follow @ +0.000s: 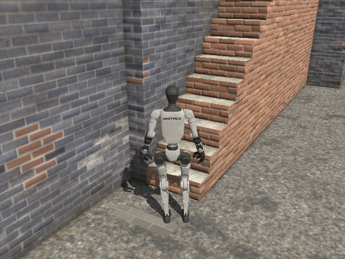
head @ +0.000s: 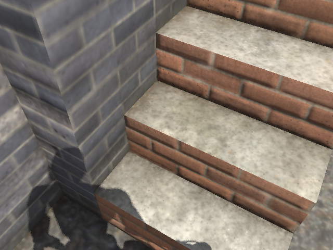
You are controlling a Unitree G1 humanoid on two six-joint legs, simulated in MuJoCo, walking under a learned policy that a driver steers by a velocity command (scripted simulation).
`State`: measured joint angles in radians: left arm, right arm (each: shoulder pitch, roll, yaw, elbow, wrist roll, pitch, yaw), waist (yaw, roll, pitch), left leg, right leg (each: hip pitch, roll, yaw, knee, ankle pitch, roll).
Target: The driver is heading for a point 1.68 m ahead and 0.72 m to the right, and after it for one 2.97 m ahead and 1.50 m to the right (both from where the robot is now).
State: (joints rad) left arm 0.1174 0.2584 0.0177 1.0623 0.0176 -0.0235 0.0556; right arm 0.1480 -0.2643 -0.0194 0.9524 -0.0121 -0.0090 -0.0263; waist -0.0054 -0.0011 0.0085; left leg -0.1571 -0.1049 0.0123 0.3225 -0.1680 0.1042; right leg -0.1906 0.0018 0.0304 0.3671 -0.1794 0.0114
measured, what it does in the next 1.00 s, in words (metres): stands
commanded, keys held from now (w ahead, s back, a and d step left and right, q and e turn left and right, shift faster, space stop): w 1.00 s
